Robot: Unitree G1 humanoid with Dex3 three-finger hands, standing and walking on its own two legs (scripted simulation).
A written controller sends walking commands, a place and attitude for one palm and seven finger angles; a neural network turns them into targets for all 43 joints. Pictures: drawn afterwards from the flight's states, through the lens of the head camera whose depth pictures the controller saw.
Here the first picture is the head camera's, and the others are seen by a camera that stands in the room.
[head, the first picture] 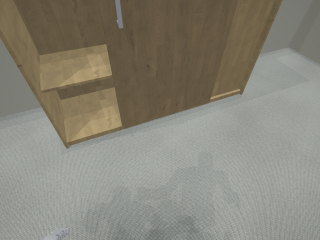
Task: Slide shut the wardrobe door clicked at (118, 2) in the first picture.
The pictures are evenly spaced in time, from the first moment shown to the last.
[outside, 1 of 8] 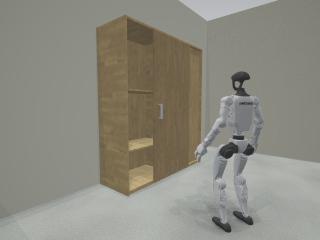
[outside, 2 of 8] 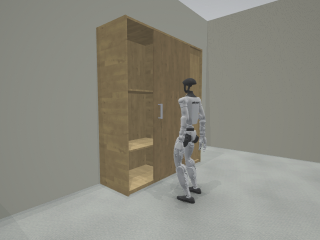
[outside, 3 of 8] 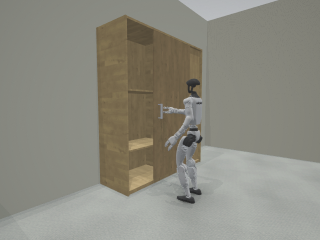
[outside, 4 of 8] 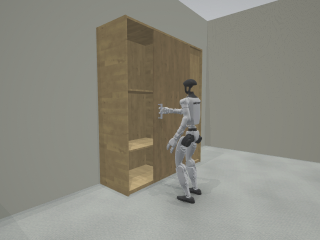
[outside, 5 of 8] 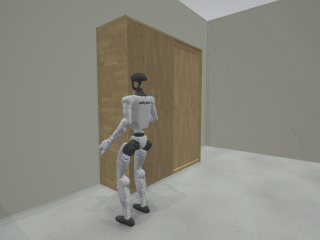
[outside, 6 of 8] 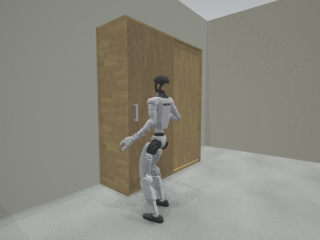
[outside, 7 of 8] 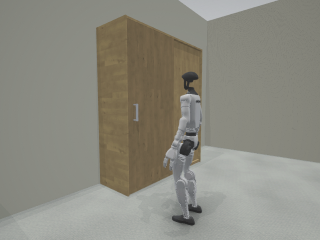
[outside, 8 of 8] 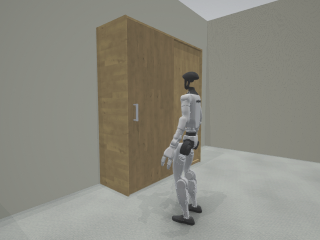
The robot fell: no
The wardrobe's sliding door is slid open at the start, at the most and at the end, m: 0.42 0.42 0.00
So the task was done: yes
